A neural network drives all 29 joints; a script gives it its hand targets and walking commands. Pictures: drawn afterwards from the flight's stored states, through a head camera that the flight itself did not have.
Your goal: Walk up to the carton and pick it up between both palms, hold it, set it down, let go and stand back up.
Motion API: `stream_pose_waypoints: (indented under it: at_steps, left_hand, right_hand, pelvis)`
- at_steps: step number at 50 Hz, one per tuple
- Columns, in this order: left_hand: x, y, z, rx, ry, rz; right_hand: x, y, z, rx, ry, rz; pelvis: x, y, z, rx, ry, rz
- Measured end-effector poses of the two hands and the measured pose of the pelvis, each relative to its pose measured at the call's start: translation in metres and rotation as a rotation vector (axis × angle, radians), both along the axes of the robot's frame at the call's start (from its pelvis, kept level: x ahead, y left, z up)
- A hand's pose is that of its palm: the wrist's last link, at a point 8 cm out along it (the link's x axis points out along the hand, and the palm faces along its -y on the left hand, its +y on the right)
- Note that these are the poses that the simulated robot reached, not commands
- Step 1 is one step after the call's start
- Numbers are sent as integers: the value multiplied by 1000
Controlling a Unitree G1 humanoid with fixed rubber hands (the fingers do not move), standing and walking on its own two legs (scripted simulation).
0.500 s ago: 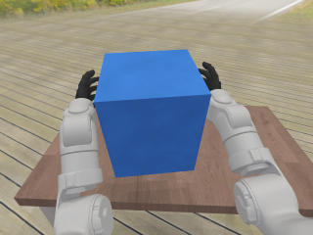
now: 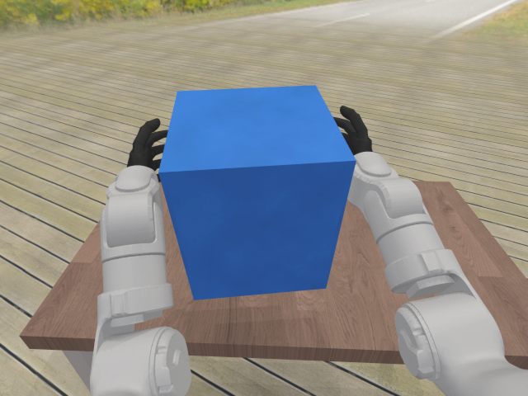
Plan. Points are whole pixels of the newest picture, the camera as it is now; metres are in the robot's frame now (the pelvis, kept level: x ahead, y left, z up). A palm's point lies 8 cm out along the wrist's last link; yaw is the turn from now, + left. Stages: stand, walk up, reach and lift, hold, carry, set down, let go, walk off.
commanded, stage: hold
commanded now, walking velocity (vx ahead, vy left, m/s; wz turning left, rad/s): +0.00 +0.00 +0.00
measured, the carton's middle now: (254, 193) +0.37 -0.01 +0.19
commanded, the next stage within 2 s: none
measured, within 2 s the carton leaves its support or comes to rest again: neither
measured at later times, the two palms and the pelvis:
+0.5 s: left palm (140, 175) +0.36 +0.15 +0.24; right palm (354, 160) +0.36 -0.15 +0.25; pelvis +0.00 +0.00 +0.00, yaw +0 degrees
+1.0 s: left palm (142, 175) +0.37 +0.15 +0.24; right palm (353, 160) +0.37 -0.15 +0.24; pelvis -0.01 +0.00 +0.00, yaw +0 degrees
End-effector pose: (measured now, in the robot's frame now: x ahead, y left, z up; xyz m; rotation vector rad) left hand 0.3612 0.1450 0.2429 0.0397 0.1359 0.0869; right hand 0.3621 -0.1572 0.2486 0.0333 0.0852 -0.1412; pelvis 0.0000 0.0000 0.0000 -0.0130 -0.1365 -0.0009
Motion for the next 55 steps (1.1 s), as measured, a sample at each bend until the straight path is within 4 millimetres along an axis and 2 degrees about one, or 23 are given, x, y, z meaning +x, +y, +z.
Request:
stream_pose_waypoints:
  at_steps: [9,40,48,55]
  left_hand:
    - [0,3,-6,-2,14,3]
    - [-4,1,1,7,-3,8]
    - [3,2,-5,-2,34,5]
    - [3,5,-1,-5,-9,6]
  right_hand:
    - [1,3,-7,1,13,2]
    - [-3,1,0,4,-5,4]
    - [4,2,-6,-13,31,1]
    - [4,5,0,-5,-9,1]
  pelvis:
    - [-3,1,0,0,8,4]
    - [-6,0,0,1,4,3]
    - [-6,-2,0,4,23,3]
    - [-2,-1,0,-2,14,13]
